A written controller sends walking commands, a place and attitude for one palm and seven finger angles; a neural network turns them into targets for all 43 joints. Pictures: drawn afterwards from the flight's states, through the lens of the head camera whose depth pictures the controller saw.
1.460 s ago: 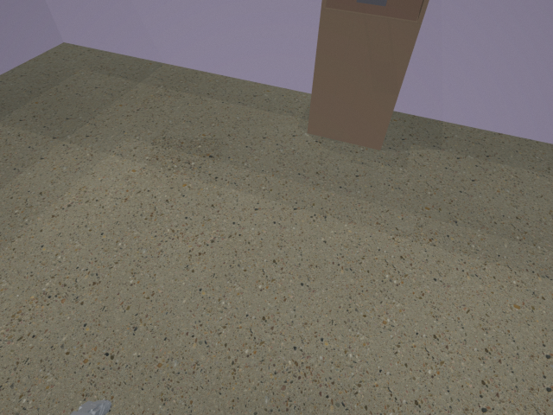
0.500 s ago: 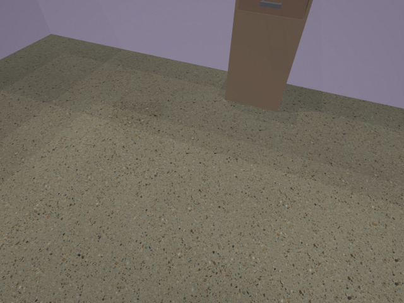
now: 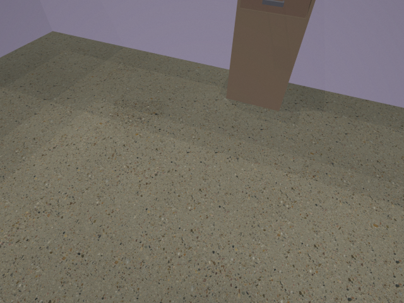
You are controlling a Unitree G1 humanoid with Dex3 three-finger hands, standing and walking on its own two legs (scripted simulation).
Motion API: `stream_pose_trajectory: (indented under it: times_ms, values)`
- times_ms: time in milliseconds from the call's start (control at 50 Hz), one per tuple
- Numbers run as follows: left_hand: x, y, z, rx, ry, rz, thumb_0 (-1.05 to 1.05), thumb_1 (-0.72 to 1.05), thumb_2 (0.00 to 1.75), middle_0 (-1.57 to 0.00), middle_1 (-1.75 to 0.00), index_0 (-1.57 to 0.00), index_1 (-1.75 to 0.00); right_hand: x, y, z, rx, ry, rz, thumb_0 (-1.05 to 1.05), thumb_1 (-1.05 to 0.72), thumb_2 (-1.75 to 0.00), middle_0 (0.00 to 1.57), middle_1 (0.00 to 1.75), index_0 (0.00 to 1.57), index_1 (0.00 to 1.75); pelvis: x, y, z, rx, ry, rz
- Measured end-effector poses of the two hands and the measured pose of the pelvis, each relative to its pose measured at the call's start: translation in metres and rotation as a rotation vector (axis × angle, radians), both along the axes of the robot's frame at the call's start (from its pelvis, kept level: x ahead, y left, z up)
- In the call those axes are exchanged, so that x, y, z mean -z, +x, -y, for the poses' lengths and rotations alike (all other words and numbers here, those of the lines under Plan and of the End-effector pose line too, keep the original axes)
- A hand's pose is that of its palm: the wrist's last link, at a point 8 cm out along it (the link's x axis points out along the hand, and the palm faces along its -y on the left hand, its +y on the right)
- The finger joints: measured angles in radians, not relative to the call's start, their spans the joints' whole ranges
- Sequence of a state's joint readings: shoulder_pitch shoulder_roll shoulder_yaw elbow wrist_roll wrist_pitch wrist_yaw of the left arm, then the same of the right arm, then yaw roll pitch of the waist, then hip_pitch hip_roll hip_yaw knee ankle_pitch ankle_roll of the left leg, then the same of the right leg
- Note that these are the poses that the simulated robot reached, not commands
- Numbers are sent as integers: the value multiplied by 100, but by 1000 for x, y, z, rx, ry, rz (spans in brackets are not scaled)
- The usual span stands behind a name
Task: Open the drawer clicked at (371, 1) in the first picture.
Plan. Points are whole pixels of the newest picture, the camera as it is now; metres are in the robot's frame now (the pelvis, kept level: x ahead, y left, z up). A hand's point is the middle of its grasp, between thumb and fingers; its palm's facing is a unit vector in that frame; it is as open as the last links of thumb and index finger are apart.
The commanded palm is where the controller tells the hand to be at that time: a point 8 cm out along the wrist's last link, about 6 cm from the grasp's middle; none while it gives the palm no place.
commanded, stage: look at it before walking up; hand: left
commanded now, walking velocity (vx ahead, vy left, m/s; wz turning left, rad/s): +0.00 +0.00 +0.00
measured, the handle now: (273, 1) +1.71 -0.33 +0.00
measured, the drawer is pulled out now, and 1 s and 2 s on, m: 0.00 0.00 0.00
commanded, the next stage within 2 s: walk to a spot facing it in 0.08 s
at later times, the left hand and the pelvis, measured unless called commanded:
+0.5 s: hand out of the picture +0.05 +0.19 -0.19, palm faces -0.07 -0.98 -0.21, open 7.4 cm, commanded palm none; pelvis +0.05 -0.01 -0.02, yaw -5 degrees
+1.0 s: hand (129, 265) +0.24 +0.20 -0.20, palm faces -0.17 -0.97 -0.18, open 7.4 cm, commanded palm none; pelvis +0.24 +0.01 -0.02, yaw -15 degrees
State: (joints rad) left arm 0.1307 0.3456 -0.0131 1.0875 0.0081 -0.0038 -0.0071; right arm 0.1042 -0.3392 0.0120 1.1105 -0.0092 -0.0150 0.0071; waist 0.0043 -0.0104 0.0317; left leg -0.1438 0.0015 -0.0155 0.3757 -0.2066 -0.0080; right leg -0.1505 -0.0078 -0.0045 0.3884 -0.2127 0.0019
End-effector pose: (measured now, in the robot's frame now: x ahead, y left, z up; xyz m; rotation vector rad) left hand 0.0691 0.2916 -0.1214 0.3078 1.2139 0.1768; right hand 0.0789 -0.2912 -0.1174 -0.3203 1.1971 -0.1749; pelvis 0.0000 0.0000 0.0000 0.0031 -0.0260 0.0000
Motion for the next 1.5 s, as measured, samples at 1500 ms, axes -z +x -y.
stream_pose_trajectory:
  times_ms: [1500]
  values:
    - [19, 517, 175, 334, -129, 28, -2, 94, 90, -20, -30, -20, -30, 35, 247, -15, 546, 210, -171, 1, -91, -90, 20, 30, 20, 30, 8, 438, 78, 379, -11, -26]
